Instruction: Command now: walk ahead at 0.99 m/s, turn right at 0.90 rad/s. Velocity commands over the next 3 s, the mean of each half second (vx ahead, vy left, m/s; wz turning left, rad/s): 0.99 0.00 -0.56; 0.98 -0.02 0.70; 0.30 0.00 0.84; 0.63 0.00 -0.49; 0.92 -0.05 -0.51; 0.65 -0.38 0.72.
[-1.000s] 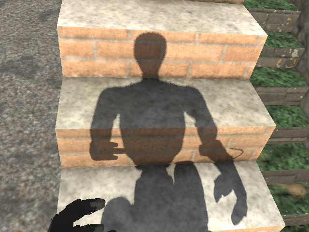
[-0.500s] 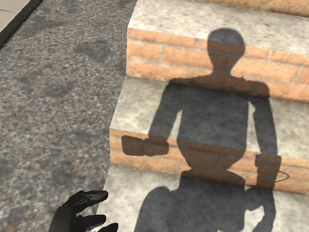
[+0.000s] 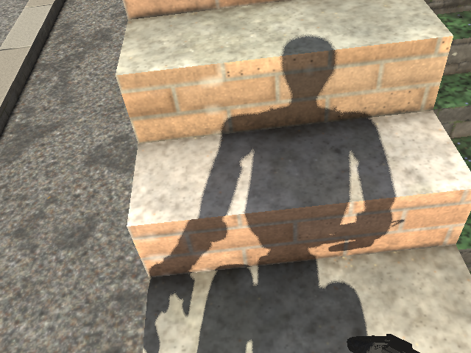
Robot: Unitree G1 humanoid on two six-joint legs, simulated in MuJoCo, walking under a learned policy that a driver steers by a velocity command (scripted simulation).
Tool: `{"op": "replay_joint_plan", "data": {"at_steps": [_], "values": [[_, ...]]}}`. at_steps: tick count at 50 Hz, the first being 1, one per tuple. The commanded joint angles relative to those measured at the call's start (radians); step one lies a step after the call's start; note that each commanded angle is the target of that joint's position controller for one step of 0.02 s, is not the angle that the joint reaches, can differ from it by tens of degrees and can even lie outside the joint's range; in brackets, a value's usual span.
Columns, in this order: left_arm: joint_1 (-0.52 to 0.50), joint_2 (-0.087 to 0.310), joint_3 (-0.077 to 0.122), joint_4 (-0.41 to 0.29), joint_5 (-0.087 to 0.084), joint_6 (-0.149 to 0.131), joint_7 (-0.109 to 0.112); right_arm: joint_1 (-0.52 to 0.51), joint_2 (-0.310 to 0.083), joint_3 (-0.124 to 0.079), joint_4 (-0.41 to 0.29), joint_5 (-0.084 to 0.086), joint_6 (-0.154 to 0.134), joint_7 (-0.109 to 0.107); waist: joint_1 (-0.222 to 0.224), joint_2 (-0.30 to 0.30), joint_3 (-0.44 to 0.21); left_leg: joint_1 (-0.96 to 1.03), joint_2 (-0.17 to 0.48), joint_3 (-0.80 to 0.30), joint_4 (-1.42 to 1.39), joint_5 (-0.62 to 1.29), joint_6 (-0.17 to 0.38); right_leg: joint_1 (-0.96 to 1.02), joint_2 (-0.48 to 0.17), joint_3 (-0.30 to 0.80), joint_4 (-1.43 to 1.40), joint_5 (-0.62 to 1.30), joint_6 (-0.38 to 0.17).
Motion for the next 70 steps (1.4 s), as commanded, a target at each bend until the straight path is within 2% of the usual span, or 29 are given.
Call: {"op": "replay_joint_plan", "data": {"at_steps": [1,2,4,7,8,9,12,13,15,16,17,18,20,22,26,28,36,39,41,42,43,45,48,55,57,58,60,65,70], "values": [[-0.043,0.237,0.067,-0.111,0.017,-0.006,0.018,-0.051,-0.095,-0.069,-0.068,0.123,-0.053,0.003,-0.076,-0.081,-0.015,0.356,-0.090,0.173,-1.130,0.306,-0.013,0.225,0.002,0.071,0.131,1.123,-0.080],[0.026,0.203,0.061,-0.120,-0.002,0.001,0.009,0.044,-0.150,-0.103,0.005,0.137,-0.039,-0.029,-0.063,-0.064,-0.105,0.508,-0.051,0.132,-1.349,0.495,-0.021,0.317,0.029,0.078,0.361,0.929,-0.027],[-0.039,0.032,0.020,-0.222,-0.099,-0.039,-0.023,0.184,-0.253,-0.129,0.122,0.030,-0.025,-0.037,-0.007,0.141,-0.066,1.304,0.275,-0.021,-0.752,1.770,-0.039,-0.708,0.131,-0.143,0.977,-0.081,0.068],[-0.398,0.050,-0.007,-0.338,-0.092,-0.033,0.003,0.335,-0.204,-0.148,0.277,-0.105,-0.049,-0.031,-0.109,0.110,-0.166,1.403,0.405,-0.012,-0.778,1.553,0.158,-1.126,-0.007,-0.285,1.633,-0.110,0.068],[-0.475,0.035,-0.023,-0.363,-0.086,-0.024,0.002,0.363,-0.172,-0.142,0.326,-0.109,-0.074,-0.023,-0.121,0.134,-0.043,1.341,0.401,0.018,-0.866,1.460,0.150,-1.225,-0.017,-0.236,1.727,-0.204,0.037],[-0.724,0.063,-0.001,-0.507,-0.224,-0.015,-0.015,0.188,-0.070,-0.052,0.366,-0.001,-0.053,0.022,-0.169,0.316,0.176,1.230,0.315,0.032,-0.979,1.432,0.133,-1.422,0.047,-0.332,1.949,-0.386,0.063],[-0.721,0.018,-0.032,-0.721,-0.175,0.091,-0.015,-0.009,-0.057,-0.019,0.429,0.059,-0.026,-0.008,0.100,0.233,0.292,0.491,0.174,0.345,-1.300,1.279,0.015,-0.822,-0.075,-0.304,1.352,-0.395,-0.050],[-0.242,0.175,0.014,-0.627,-0.192,0.146,-0.015,-0.096,-0.288,-0.049,0.361,0.176,-0.050,-0.018,0.342,0.184,0.066,0.237,0.081,0.373,-1.250,1.618,-0.012,-0.071,-0.039,-0.307,0.823,-0.229,-0.056],[0.199,0.308,0.088,-0.407,-0.133,0.157,0.034,-0.141,-0.634,-0.140,0.323,0.208,-0.062,-0.117,0.497,0.164,-0.202,0.207,0.259,0.261,-0.978,2.558,0.093,0.601,0.187,-0.488,0.855,-0.119,0.129],[0.100,0.364,0.099,-0.344,-0.127,0.159,0.055,-0.114,-0.578,-0.124,0.251,0.256,-0.069,-0.111,0.432,-0.238,-0.262,0.003,0.155,0.111,-0.289,1.942,0.005,0.718,0.077,-0.082,0.388,-0.208,0.017],[-0.062,0.382,0.079,-0.364,-0.042,0.161,0.074,0.115,-0.485,-0.128,0.287,0.150,-0.082,-0.030,0.235,-0.527,-0.596,0.010,-0.083,-0.161,0.500,0.290,-0.004,0.736,-0.293,0.597,-0.116,0.017,-0.027],[-0.107,0.286,0.020,-0.408,0.044,0.135,0.028,0.160,-0.450,-0.148,0.295,0.085,-0.083,-0.013,0.145,-0.296,-0.791,-0.035,-0.159,-0.350,0.687,0.167,0.011,0.859,-0.285,0.434,0.042,0.464,0.039],[-0.006,0.197,-0.027,-0.203,0.003,0.123,-0.045,-0.039,-0.175,-0.091,0.157,0.084,-0.055,-0.016,0.059,-0.024,-0.280,-0.200,-0.080,-0.153,0.682,0.281,-0.015,0.356,-0.237,0.292,-0.137,0.185,0.221],[-0.012,0.138,-0.039,-0.047,-0.006,0.113,-0.063,-0.022,-0.077,-0.040,0.159,0.113,-0.060,-0.016,-0.023,-0.070,0.051,-0.301,-0.046,-0.144,0.772,0.308,0.024,0.087,-0.171,0.243,-0.157,-0.104,0.196],[0.048,0.091,-0.040,0.065,-0.083,0.061,-0.106,-0.030,-0.020,-0.041,0.173,0.125,-0.039,-0.065,0.008,-0.051,0.209,-0.725,-0.171,-0.030,1.167,0.124,0.049,0.220,-0.260,0.000,-0.322,0.164,0.139],[-0.018,-0.024,-0.087,0.118,-0.043,0.046,-0.136,-0.241,0.071,-0.013,0.012,0.184,-0.006,-0.090,-0.016,-0.064,0.270,-0.879,-0.145,-0.028,1.327,0.222,0.132,0.039,-0.232,-0.204,-0.284,0.186,0.268],[-0.136,0.180,-0.114,-0.065,-0.029,0.032,-0.036,0.059,-0.082,-0.062,0.045,0.197,0.127,-0.089,-0.191,-0.046,-0.020,-0.100,-0.123,0.185,0.520,0.378,0.159,0.008,-0.196,-0.644,-0.418,1.482,0.322],[-0.165,0.253,-0.102,-0.117,-0.178,0.066,0.089,0.061,-0.178,-0.087,0.030,0.158,0.177,-0.059,-0.236,-0.129,-0.084,0.199,-0.182,0.376,0.134,-0.075,0.123,0.209,-0.341,-0.546,-0.233,1.984,0.218],[-0.137,0.211,-0.134,-0.170,-0.195,0.091,0.179,-0.020,-0.159,-0.075,-0.057,0.164,0.176,-0.002,-0.287,-0.097,-0.012,-0.016,0.019,0.082,-0.574,-0.094,0.282,0.511,-0.299,-0.509,0.311,1.386,0.218],[-0.221,0.159,-0.149,-0.299,-0.186,0.093,0.196,-0.031,-0.122,-0.046,-0.058,0.137,0.126,0.058,-0.332,0.256,0.071,0.146,0.070,-0.078,-0.852,0.454,0.360,0.190,-0.095,-0.507,0.778,0.256,0.247],[-0.334,0.087,-0.136,-0.512,-0.057,0.063,0.159,-0.259,-0.047,-0.006,-0.041,0.022,0.083,0.034,-0.135,0.306,0.006,0.250,0.025,-0.511,-0.535,0.814,0.361,-0.311,0.039,-0.172,1.291,-0.195,0.292],[-0.457,-0.046,-0.184,-0.687,0.025,-0.002,0.024,-0.253,-0.037,0.042,-0.050,-0.031,0.077,-0.060,-0.056,-0.077,-0.032,0.107,0.030,-0.662,-0.545,0.690,0.205,-0.448,0.022,-0.075,1.289,-0.287,0.161],[-0.193,0.028,-0.169,-0.578,-0.001,0.025,-0.077,-0.134,-0.130,-0.001,-0.034,-0.011,0.091,-0.047,0.048,-0.207,0.046,0.215,-0.017,-0.670,-0.522,0.437,0.263,-0.582,0.079,-0.172,1.316,-0.077,0.179],[-0.334,-0.003,-0.201,-0.646,-0.061,0.069,-0.045,-0.116,-0.177,-0.042,-0.158,0.102,0.097,-0.097,0.026,-0.126,-0.039,0.258,-0.074,-0.498,-0.498,0.670,0.068,-0.350,-0.088,-0.106,0.274,-0.176,0.148],[-0.339,-0.115,-0.185,-0.592,-0.075,0.067,-0.072,-0.030,-0.165,-0.059,-0.089,0.043,0.150,-0.107,0.008,-0.037,-0.013,0.124,-0.198,-0.322,-0.502,0.202,0.102,0.026,0.025,-0.370,0.005,0.232,0.152],[-0.278,-0.088,-0.175,-0.551,-0.049,0.070,-0.079,-0.099,-0.057,-0.029,-0.123,0.000,0.141,-0.094,0.008,0.001,-0.031,0.016,-0.243,-0.274,-0.264,-0.049,0.069,0.130,0.018,-0.207,-0.010,0.343,0.134],[-0.313,0.150,-0.110,-0.579,-0.037,0.087,-0.002,-0.011,-0.152,-0.064,-0.186,0.093,0.128,-0.018,-0.139,-0.269,-0.124,-0.100,-0.167,-0.143,0.347,-0.035,-0.123,0.068,-0.460,0.551,-0.343,0.213,-0.113],[-0.170,0.021,-0.086,-0.397,-0.011,0.051,0.036,-0.103,-0.139,-0.077,-0.161,0.106,0.136,-0.018,-0.085,0.060,0.051,-0.228,-0.079,-0.117,0.474,0.282,-0.140,-0.019,-0.290,0.051,-0.139,0.096,-0.121],[-0.297,0.003,-0.089,-0.404,-0.018,0.057,0.035,-0.016,-0.146,-0.090,-0.165,0.106,0.188,-0.049,-0.103,-0.037,0.007,-0.098,-0.080,-0.107,0.550,0.374,-0.138,-0.104,-0.315,-0.076,-0.023,0.262,-0.129]]}}
Next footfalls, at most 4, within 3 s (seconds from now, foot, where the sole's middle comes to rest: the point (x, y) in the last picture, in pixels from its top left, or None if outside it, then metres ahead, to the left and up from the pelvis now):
0.06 left None -0.02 0.17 -0.77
0.34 right None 0.26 -0.06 -0.58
0.80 left None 0.39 -0.05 -0.39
1.16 right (397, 299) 0.52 -0.25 -0.39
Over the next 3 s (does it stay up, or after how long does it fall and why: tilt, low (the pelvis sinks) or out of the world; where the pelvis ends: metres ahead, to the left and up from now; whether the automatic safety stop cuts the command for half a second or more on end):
stays up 0.73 -0.16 0.54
